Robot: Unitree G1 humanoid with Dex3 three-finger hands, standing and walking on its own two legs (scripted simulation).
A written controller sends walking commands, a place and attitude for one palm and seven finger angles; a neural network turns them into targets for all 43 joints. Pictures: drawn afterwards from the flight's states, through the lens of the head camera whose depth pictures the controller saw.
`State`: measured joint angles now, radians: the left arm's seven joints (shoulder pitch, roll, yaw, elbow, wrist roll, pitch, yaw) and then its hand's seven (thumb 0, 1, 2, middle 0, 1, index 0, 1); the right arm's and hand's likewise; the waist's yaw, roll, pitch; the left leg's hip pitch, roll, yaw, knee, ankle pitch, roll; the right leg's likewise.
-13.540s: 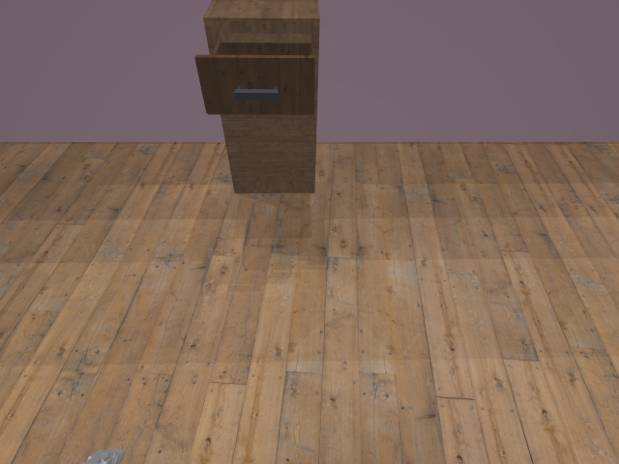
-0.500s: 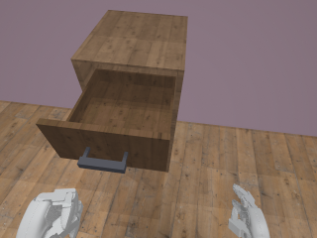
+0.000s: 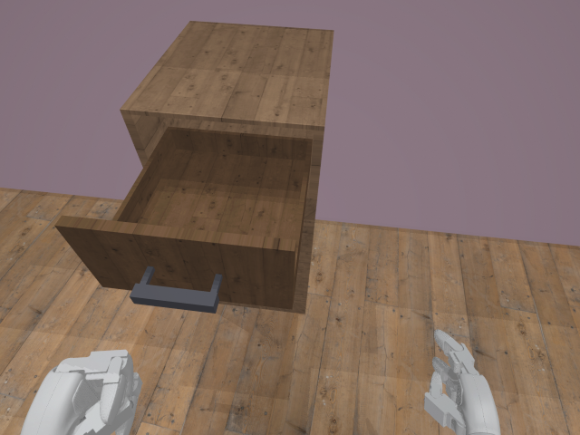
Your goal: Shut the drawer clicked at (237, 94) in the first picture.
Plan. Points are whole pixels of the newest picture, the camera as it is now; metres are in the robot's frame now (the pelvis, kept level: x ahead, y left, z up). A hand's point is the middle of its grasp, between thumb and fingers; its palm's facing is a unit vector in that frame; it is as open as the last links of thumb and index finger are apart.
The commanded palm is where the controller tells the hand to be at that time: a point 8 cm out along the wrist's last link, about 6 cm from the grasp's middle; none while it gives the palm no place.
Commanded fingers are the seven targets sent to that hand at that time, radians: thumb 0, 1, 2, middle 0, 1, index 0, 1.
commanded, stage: bring the fist close to the handle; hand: left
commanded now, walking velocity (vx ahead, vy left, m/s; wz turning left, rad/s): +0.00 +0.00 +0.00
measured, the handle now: (179, 286) +0.33 +0.21 -0.02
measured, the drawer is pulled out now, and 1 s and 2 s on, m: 0.28 0.28 0.28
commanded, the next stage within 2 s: push the drawer shut in 1.30 s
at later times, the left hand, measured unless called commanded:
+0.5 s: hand (160, 378) +0.19 +0.18 +0.02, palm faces -0.03 -1.00 -0.05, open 3.3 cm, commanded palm +0.16 +0.24 +0.02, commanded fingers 0.00 0.90 0.90 -1.40 -1.60 -1.40 -1.60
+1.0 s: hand (179, 359) +0.22 +0.18 -0.03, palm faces -0.06 -1.00 -0.05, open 3.3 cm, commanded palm +0.20 +0.24 -0.01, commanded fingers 0.00 0.90 0.90 -1.40 -1.60 -1.40 -1.60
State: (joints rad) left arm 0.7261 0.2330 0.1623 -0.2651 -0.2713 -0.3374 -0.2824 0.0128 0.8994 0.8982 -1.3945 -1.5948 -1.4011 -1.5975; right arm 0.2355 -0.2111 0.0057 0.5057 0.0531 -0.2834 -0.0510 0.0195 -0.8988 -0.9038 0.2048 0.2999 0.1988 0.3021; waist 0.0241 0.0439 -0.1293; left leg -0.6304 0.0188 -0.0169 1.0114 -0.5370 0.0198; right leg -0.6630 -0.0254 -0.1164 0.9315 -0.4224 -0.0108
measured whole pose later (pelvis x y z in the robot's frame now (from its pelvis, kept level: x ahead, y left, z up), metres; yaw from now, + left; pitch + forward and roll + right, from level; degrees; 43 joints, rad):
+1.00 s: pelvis -0.01 +0.01 -0.06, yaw -1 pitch +21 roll -3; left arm 0.34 0.23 0.14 0.00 -0.23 -0.43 -0.25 0.01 0.90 0.90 -1.39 -1.59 -1.40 -1.60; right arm 0.20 -0.23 0.01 0.50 0.01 -0.18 -0.03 0.02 -0.90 -0.90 0.21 0.30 0.20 0.30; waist -0.01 0.02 -0.16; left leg -1.03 0.01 -0.01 1.30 -0.63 0.03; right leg -1.07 -0.04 -0.10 1.22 -0.50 -0.01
